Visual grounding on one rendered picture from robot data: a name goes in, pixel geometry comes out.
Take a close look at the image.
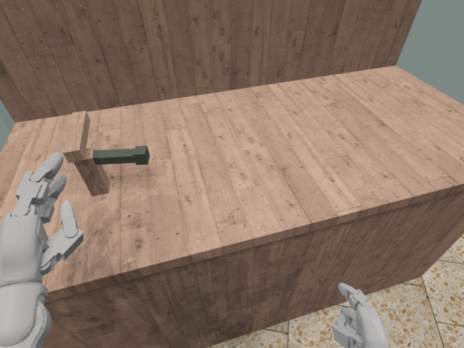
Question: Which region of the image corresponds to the robot right hand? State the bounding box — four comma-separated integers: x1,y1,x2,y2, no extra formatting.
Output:
333,283,389,348

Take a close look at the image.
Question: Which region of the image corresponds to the counter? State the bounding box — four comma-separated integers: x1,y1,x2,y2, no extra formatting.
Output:
0,0,464,348

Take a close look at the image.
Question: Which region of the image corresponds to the left robot forearm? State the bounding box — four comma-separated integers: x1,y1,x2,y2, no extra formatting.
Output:
0,282,51,348

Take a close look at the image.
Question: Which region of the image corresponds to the tap lever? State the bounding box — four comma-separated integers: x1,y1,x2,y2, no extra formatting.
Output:
93,146,150,165

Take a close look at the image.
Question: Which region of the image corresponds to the robot left hand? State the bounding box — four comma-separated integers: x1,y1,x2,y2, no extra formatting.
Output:
0,152,84,287

